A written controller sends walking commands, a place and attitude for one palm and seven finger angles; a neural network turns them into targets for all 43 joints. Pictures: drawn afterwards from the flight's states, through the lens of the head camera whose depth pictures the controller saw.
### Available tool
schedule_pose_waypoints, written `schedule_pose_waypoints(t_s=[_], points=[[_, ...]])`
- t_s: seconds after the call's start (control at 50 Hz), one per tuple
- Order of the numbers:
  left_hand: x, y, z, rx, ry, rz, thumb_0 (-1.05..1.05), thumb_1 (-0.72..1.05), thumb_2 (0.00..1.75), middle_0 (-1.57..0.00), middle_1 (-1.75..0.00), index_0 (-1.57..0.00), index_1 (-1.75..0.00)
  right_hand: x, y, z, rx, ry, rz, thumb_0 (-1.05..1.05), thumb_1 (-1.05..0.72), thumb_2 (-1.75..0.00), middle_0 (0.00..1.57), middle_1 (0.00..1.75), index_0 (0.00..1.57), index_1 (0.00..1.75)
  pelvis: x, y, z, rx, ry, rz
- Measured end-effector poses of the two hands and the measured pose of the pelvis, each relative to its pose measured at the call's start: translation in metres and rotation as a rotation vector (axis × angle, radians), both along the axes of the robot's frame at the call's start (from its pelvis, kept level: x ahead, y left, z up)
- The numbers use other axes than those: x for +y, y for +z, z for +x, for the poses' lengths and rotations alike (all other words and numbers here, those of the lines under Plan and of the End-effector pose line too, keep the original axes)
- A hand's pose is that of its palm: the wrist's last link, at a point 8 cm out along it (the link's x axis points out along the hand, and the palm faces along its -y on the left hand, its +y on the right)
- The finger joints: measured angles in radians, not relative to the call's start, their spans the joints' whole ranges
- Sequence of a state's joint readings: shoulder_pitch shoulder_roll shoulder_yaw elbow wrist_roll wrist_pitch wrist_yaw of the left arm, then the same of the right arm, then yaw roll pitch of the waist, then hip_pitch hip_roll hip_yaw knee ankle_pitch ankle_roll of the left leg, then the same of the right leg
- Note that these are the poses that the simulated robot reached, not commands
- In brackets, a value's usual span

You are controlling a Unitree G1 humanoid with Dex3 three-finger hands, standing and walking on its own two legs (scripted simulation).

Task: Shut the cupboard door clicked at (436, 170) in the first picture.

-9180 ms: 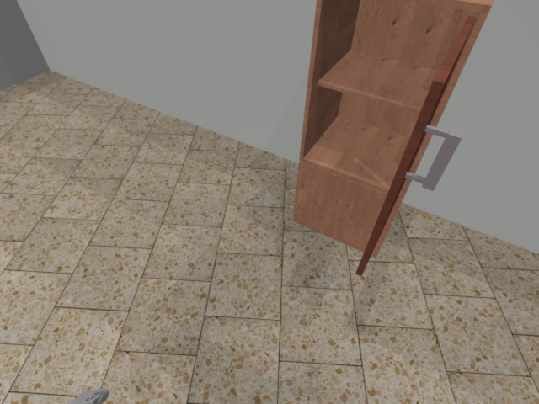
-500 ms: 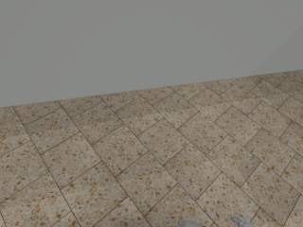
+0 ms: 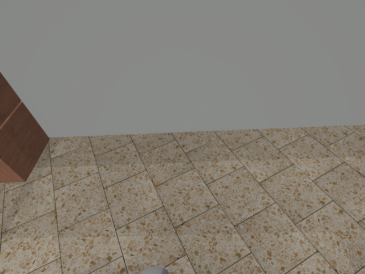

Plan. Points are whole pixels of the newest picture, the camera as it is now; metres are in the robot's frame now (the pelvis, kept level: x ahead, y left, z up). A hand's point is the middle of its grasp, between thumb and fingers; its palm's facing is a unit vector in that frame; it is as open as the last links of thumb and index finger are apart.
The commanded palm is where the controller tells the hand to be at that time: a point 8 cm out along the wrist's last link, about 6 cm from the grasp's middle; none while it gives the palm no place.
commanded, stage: walk to a spot facing it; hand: left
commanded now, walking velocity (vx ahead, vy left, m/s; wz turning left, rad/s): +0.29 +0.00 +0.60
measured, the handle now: out of the picture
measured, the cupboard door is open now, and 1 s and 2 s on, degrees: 89 89 89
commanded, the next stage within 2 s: turn to face it in 1.56 s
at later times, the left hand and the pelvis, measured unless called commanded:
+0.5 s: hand out of the picture +0.01 +0.27 -0.19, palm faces +0.38 -0.90 -0.21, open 7.4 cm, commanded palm none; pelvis +0.14 +0.11 -0.02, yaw +17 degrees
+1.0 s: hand (87, 185) +0.43 +0.35 -0.16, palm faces +0.33 -0.92 -0.22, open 7.3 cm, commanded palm none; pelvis +0.36 +0.14 -0.02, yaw +22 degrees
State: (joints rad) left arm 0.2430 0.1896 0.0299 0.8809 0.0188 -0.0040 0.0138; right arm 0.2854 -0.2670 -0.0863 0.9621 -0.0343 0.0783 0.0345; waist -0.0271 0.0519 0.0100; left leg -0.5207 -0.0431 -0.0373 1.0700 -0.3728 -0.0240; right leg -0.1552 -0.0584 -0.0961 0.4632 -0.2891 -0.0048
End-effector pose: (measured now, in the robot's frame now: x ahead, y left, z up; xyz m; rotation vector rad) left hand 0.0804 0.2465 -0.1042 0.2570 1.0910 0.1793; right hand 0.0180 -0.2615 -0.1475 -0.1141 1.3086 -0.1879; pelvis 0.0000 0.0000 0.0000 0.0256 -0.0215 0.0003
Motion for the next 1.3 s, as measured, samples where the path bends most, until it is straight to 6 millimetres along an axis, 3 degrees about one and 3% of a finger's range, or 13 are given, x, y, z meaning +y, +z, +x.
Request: schedule_pose_waypoints(t_s=[0.12,0.22,0.34,0.42,0.48,0.56,0.66,0.76,0.88,0.96,1.02,1.12,1.3], points=[[0.001,-0.005,-0.056,0.128,0.138,-0.017,0.01,0.91,0.90,-0.20,-0.30,-0.20,-0.30,-0.004,0.009,0.046,-0.003,0.090,-0.005,0.01,-0.90,-0.90,0.20,0.30,0.20,0.30,0.001,0.007,0.021,0.001,0.092,0.009],[0.001,-0.018,-0.097,0.237,0.271,-0.058,0.01,0.91,0.90,-0.20,-0.30,-0.20,-0.30,0.018,0.010,0.108,0.005,0.211,-0.018,0.01,-0.91,-0.90,0.20,0.30,0.20,0.30,0.015,0.002,0.045,0.011,0.175,-0.010],[0.006,-0.036,-0.135,0.397,0.418,-0.136,0.01,0.91,0.90,-0.20,-0.30,-0.20,-0.30,0.089,0.008,0.225,-0.089,0.407,-0.018,0.01,-0.91,-0.90,0.20,0.30,0.20,0.30,0.051,-0.012,0.083,0.029,0.249,-0.032],[0.027,-0.055,-0.139,0.492,0.479,-0.192,0.01,0.91,0.90,-0.20,-0.30,-0.20,-0.30,0.148,0.004,0.299,-0.241,0.495,-0.025,0.01,-0.91,-0.90,0.20,0.30,0.20,0.30,0.087,-0.030,0.110,0.024,0.287,-0.035],[0.056,-0.056,-0.105,0.454,0.489,-0.186,0.01,0.91,0.90,-0.20,-0.30,-0.20,-0.30,0.176,0.014,0.320,-0.282,0.498,-0.018,0.01,-0.91,-0.90,0.20,0.30,0.20,0.30,0.103,-0.024,0.129,0.004,0.295,-0.033],[0.099,-0.048,-0.024,0.273,0.459,-0.147,0.01,0.91,0.90,-0.20,-0.30,-0.20,-0.30,0.196,0.024,0.324,-0.249,0.490,-0.010,0.01,-0.90,-0.90,0.20,0.30,0.20,0.30,0.118,-0.008,0.156,-0.011,0.324,-0.037],[0.134,-0.034,0.078,0.068,0.411,-0.118,0.01,0.91,0.90,-0.20,-0.30,-0.20,-0.30,0.194,0.027,0.325,-0.188,0.429,-0.030,-0.01,-0.94,-0.90,0.21,0.30,0.21,0.30,0.134,0.001,0.194,-0.015,0.347,-0.027],[0.150,-0.024,0.164,-0.028,0.362,-0.110,0.00,0.91,0.90,-0.20,-0.30,-0.20,-0.30,0.182,0.017,0.317,-0.066,0.377,-0.040,0.00,-0.93,-0.90,0.20,0.30,0.21,0.30,0.143,0.000,0.238,-0.010,0.357,-0.010],[0.155,-0.023,0.260,-0.054,0.292,-0.090,0.01,0.91,0.90,-0.20,-0.30,-0.20,-0.30,0.170,-0.003,0.304,0.128,0.302,-0.025,0.00,-0.91,-0.90,0.20,0.30,0.20,0.30,0.145,-0.010,0.301,-0.001,0.357,0.000],[0.153,-0.030,0.312,-0.089,0.276,-0.059,0.01,0.91,0.90,-0.20,-0.30,-0.20,-0.30,0.163,-0.019,0.312,0.264,0.280,-0.004,0.01,-0.91,-0.90,0.20,0.30,0.20,0.30,0.140,-0.024,0.348,-0.009,0.367,-0.004],[0.147,-0.029,0.317,-0.077,0.326,-0.063,0.00,0.91,0.90,-0.20,-0.30,-0.20,-0.30,0.163,-0.019,0.343,0.284,0.304,0.004,0.01,-0.91,-0.90,0.20,0.30,0.20,0.30,0.139,-0.021,0.373,-0.031,0.389,-0.008],[0.134,-0.027,0.290,0.063,0.440,-0.078,0.00,0.93,0.90,-0.20,-0.30,-0.20,-0.30,0.179,-0.011,0.434,0.169,0.364,0.010,0.01,-0.91,-0.90,0.20,0.30,0.20,0.30,0.145,-0.006,0.411,-0.034,0.413,-0.014],[0.113,-0.036,0.254,0.255,0.597,-0.184,0.00,0.93,0.90,-0.20,-0.30,-0.20,-0.30,0.249,0.009,0.591,-0.039,0.505,0.020,0.01,-0.91,-0.90,0.20,0.30,0.20,0.30,0.180,0.001,0.472,-0.017,0.480,-0.045]])
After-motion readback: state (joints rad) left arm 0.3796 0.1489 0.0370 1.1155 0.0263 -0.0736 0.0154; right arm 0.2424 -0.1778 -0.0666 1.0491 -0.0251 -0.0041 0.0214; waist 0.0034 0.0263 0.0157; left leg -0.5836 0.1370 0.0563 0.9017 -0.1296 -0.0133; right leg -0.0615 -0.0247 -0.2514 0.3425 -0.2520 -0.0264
